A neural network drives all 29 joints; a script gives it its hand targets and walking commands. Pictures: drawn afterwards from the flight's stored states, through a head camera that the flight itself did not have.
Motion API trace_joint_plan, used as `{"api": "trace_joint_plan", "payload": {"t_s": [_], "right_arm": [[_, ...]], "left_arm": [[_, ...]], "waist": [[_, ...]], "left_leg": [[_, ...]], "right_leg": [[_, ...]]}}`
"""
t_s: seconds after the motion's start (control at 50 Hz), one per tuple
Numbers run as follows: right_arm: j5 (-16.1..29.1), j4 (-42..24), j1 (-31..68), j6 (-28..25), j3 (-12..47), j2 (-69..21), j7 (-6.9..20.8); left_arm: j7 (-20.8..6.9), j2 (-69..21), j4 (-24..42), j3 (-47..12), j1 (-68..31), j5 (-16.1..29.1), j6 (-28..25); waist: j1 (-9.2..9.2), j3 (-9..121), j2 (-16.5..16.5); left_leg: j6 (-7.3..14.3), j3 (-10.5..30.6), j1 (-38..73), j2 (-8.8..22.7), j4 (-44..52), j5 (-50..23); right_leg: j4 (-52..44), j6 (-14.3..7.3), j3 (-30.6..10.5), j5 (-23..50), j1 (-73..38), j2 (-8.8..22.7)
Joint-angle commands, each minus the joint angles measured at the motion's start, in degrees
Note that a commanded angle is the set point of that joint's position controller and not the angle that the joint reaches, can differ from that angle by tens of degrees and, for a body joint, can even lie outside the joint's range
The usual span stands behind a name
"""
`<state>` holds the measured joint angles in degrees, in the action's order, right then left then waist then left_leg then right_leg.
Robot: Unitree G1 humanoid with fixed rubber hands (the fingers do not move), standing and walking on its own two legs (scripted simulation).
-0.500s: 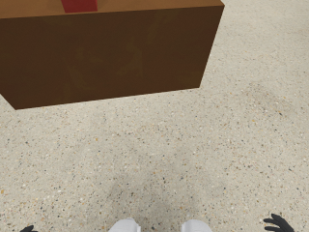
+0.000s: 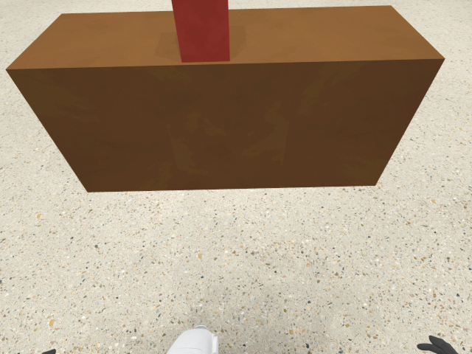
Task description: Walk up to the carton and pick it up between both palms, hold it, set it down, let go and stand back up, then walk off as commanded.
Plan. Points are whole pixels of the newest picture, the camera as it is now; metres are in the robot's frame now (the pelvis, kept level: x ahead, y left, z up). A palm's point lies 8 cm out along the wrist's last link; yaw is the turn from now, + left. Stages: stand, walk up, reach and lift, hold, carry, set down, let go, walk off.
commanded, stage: walk up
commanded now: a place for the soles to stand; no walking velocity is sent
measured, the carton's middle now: (203, 13) +1.12 +0.15 +0.10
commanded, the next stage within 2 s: none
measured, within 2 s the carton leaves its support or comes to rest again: neither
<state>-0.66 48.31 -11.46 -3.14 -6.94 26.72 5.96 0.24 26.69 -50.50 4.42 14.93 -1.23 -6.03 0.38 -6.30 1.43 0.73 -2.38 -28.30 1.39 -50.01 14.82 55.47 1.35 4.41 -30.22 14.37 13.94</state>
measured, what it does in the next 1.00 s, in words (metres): walks ahead: right foot, then left foot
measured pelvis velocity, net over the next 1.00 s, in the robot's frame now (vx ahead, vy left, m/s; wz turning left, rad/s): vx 0.30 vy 0.11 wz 0.01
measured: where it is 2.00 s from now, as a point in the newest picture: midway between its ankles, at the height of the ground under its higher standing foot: (198, 266)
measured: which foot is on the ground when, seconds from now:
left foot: down 0.00-0.36, up 0.38-0.62, down 0.64-1.00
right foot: up 0.00-0.30, down 0.32-0.66, up 0.68-0.96, down 0.98-1.00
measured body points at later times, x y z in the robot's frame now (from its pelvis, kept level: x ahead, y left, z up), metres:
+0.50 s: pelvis +0.15 +0.04 +0.01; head +0.15 +0.02 +0.46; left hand +0.22 +0.37 -0.08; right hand +0.22 -0.28 -0.11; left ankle +0.17 +0.14 -0.64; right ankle +0.21 -0.09 -0.69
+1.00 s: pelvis +0.30 +0.11 +0.01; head +0.31 +0.10 +0.45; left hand +0.38 +0.45 -0.09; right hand +0.33 -0.22 -0.11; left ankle +0.31 +0.22 -0.69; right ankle +0.39 +0.00 -0.69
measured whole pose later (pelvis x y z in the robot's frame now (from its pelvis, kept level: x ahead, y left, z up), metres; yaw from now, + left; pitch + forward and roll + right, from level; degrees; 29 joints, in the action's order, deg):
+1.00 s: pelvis +0.30 +0.11 +0.01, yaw +1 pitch -4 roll +1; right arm -1.6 52.2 -17.4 -2.5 -4.6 24.9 2.7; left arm -1.7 25.2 -53.7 4.8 14.0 -0.8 -5.2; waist -3.1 -5.2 0.9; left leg 2.0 -7.7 -20.6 3.0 -51.5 27.1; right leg 50.3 -1.9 3.7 -21.7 28.2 3.2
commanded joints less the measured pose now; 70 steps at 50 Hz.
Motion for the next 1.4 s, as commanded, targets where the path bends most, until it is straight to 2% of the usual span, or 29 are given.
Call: {"api": "trace_joint_plan", "payload": {"t_s": [0.0,0.02,0.08,0.2,0.24,0.3,0.32,0.34,0.36,0.38,0.46,0.56,0.6,0.64,0.66,0.68,0.76,0.9,0.96,0.98,1.0,1.02,1.08,1.2,1.28,1.3,1.32,1.34,1.38], "right_arm": [[0.9,-3.1,-7.4,0.1,-5.7,19.7,-2.2],[1.2,-3.4,-5.9,-0.2,-5.0,18.7,-2.5],[1.1,-3.6,-4.8,-1.6,-3.7,15.5,-4.1],[-0.5,-4.7,-3.5,-2.0,-2.5,14.1,-3.9],[-0.7,-4.5,-3.4,-1.6,-2.3,14.1,-3.6],[-0.3,-6.2,4.2,-1.0,-1.2,11.3,-3.0],[-0.5,-6.4,3.9,-0.8,-0.3,8.1,-2.9],[0.1,-7.1,0.9,-1.1,1.0,4.0,-3.0],[-0.5,-6.1,0.0,-0.5,-0.4,10.1,-3.4],[-1.3,-3.9,0.0,0.1,-0.6,12.8,-3.6],[0.0,-1.6,-3.5,-0.5,-1.3,13.3,-3.1],[0.6,-1.1,-2.5,-0.4,-1.5,12.0,-1.5],[0.2,2.9,-13.4,-0.4,-2.7,12.1,-1.4],[0.0,7.2,-26.4,-0.3,-4.7,15.2,-2.8],[-0.4,2.8,-20.4,-0.7,-4.8,20.3,-3.6],[0.7,0.0,-11.8,-0.9,-4.8,22.6,-3.8],[0.6,-0.7,-6.4,-1.8,-3.3,16.2,-4.7],[-0.8,-1.5,-2.8,-1.6,-2.4,15.6,-4.3],[-1.3,-3.3,5.0,-0.1,-1.3,13.5,-4.0],[-0.7,-4.1,3.4,0.0,0.0,8.1,-4.1],[-0.4,-5.1,3.6,0.0,1.3,5.0,-4.2],[-0.9,-3.4,3.3,0.7,-0.3,11.0,-4.6],[-0.2,-0.5,1.4,-0.2,-0.8,13.7,-4.3],[0.6,0.0,1.0,-0.2,-1.3,11.3,-2.3],[0.4,4.6,-10.9,-0.5,-2.5,11.1,-2.0],[0.0,6.4,-16.9,-0.8,-3.7,12.8,-2.4],[-0.4,6.4,-20.7,-1.3,-5.3,18.2,-3.7],[-0.4,3.8,-17.8,-1.6,-5.0,20.7,-4.2],[0.9,1.5,-9.6,-1.5,-5.0,20.7,-4.3]], "left_arm": [[1.0,15.4,6.2,2.8,-4.9,0.7,0.1],[0.9,16.9,5.8,2.6,-6.9,0.4,0.0],[0.4,14.4,2.2,2.8,-2.2,1.3,0.3],[-1.2,13.5,2.0,2.7,-1.6,-0.1,-0.1],[-1.4,12.4,2.3,2.8,-1.7,0.2,-0.5],[-0.8,12.0,-2.0,3.9,9.4,0.4,-1.5],[0.0,14.5,-3.6,5.4,15.8,0.3,-1.6],[1.0,19.0,-2.8,6.6,18.4,-0.5,-2.1],[1.2,21.5,-1.8,7.0,12.7,0.3,-1.6],[1.2,20.4,0.9,6.6,7.4,0.5,-1.6],[0.9,16.3,2.3,4.8,0.1,0.6,-1.8],[-0.1,18.6,2.8,5.4,-3.2,-0.6,-1.6],[-0.3,18.2,3.8,5.1,-9.7,-0.8,-0.5],[-0.2,9.2,4.8,2.4,-10.6,-1.2,0.5],[-0.1,6.4,6.5,1.4,-9.0,1.2,0.5],[0.2,13.1,5.4,2.4,-7.5,0.2,1.0],[0.3,15.8,-1.2,3.6,-0.9,0.6,0.4],[-1.3,12.4,-0.4,3.9,2.1,0.5,0.3],[-0.7,13.6,-4.2,5.5,14.5,0.8,-0.2],[0.3,17.8,-5.2,7.2,20.9,-0.1,-0.8],[1.3,20.3,-4.3,7.6,18.8,-0.3,-1.1],[1.4,21.7,-1.5,7.5,10.1,0.6,-0.9],[1.7,18.0,0.9,5.6,3.0,0.7,-1.3],[0.9,19.3,2.3,5.2,-1.0,-0.4,-1.5],[0.3,17.5,3.7,4.2,-7.4,-0.4,-0.5],[0.3,14.2,3.8,3.1,-5.9,-0.7,-0.3],[0.0,8.0,4.0,0.9,-4.3,0.1,-0.3],[0.4,8.9,3.8,1.4,-3.2,1.4,0.1],[1.3,16.1,1.8,2.6,-4.1,0.6,0.4]], "waist": [[-7.40,5.0,9.6],[-5.60,2.0,0.9],[-2.78,2.1,3.1],[-3.04,4.7,5.2],[-2.50,2.1,5.3],[5.24,3.8,2.6],[8.20,7.8,-4.7],[9.85,10.4,-20.3],[7.39,7.3,-14.8],[5.24,3.6,-8.1],[0.11,-0.3,-3.2],[0.24,-1.2,-15.1],[-7.57,3.4,-9.1],[-14.61,6.5,15.8],[-12.59,5.0,26.4],[-9.53,2.4,14.6],[-3.23,1.7,2.0],[-1.83,3.0,11.3],[7.34,6.6,3.9],[10.86,7.8,-15.4],[10.35,6.5,-23.0],[7.37,2.9,-13.6],[2.47,0.4,-4.5],[0.91,-2.7,-16.2],[-7.15,4.8,-7.5],[-10.21,7.4,1.3],[-13.60,7.8,21.3],[-12.03,9.0,20.3],[-6.94,2.4,4.7]], "left_leg": [[16.2,56.3,21.0,22.9,43.8,45.9],[15.8,49.7,17.7,22.1,40.7,39.1],[8.1,35.3,14.2,16.1,33.7,17.8],[16.6,26.6,12.1,17.2,31.3,18.0],[15.4,25.2,6.8,16.3,30.8,17.3],[9.3,11.6,-9.9,9.6,18.5,14.8],[6.0,6.7,-16.8,3.7,4.6,9.9],[2.2,2.4,-21.7,-5.2,-14.2,14.7],[1.8,8.5,-25.4,-4.6,-19.9,16.7],[1.7,11.1,-23.6,-1.1,-22.5,13.4],[1.0,10.8,-16.8,3.4,-17.7,12.7],[0.8,5.0,-2.5,5.2,-0.7,10.4],[0.6,-2.4,18.8,1.3,4.4,2.6],[3.7,8.2,32.8,-0.3,11.9,21.4],[10.0,48.4,22.3,15.5,38.9,53.3],[16.3,57.2,16.7,24.3,45.6,56.6],[14.4,39.5,12.8,19.2,31.0,31.1],[13.8,20.8,5.3,16.3,27.8,20.7],[9.4,10.8,-13.0,12.0,11.0,22.2],[4.9,2.2,-23.7,3.9,-9.7,18.5],[1.5,2.7,-30.2,-3.5,-23.4,19.3],[1.4,10.0,-28.7,-0.9,-24.3,15.0],[1.3,9.1,-24.8,5.0,-21.6,12.4],[0.9,4.1,-7.3,5.9,-4.7,10.4],[1.7,-5.0,17.8,0.5,2.7,1.7],[3.1,-3.4,29.2,-3.0,4.6,8.1],[5.7,16.9,32.0,5.7,20.8,30.4],[11.3,48.3,28.1,18.9,38.0,45.2],[19.7,50.3,21.6,25.3,36.2,35.9]], "right_leg": [[25.0,-4.6,-5.5,-3.3,32.5,-10.2],[23.9,-4.5,-6.7,0.0,32.1,-7.2],[17.0,-4.7,-8.1,10.7,27.0,-5.1],[-2.4,-2.9,-5.9,5.2,18.9,-5.5],[-6.5,-3.6,-4.7,4.3,14.4,-7.6],[-18.6,-5.8,-1.5,14.5,-11.4,-10.6],[-23.8,-6.1,-8.3,7.1,-21.9,-7.8],[-35.4,-8.1,-30.9,-7.7,-24.4,6.3],[-42.8,-14.4,-47.1,-19.8,-20.6,13.6],[-43.7,-16.6,-47.7,-23.7,-15.0,15.9],[-38.9,-18.0,-30.0,-10.4,-1.7,12.6],[-36.2,-14.4,-15.8,-10.0,11.1,8.5],[-26.9,-9.7,-6.1,-16.6,23.3,2.7],[7.6,-6.4,5.2,-12.1,38.3,-6.9],[23.6,-4.1,2.2,-7.1,43.9,-16.2],[24.8,-3.9,-6.8,-3.6,39.8,-12.3],[20.0,-4.1,-7.0,5.8,32.4,-6.8],[-1.6,-3.3,-3.7,5.5,14.9,-8.0],[-15.6,-5.5,-4.6,4.9,-12.0,-10.6],[-24.6,-4.8,-13.0,-3.6,-22.8,-7.0],[-40.2,-6.9,-40.3,-21.2,-19.0,7.5],[-45.9,-11.5,-52.2,-31.1,-11.1,12.8],[-37.6,-18.9,-37.6,-12.6,-8.4,12.3],[-33.8,-16.3,-19.4,-3.3,11.0,7.5],[-20.4,-10.7,-7.9,-7.4,22.5,1.6],[-6.4,-9.4,-4.6,-1.2,28.9,-1.9],[17.6,-6.2,4.1,8.2,37.2,-9.3],[25.1,-4.7,-1.2,-1.0,41.2,-14.5],[25.0,-4.3,-7.7,-0.1,38.8,-7.9]]}}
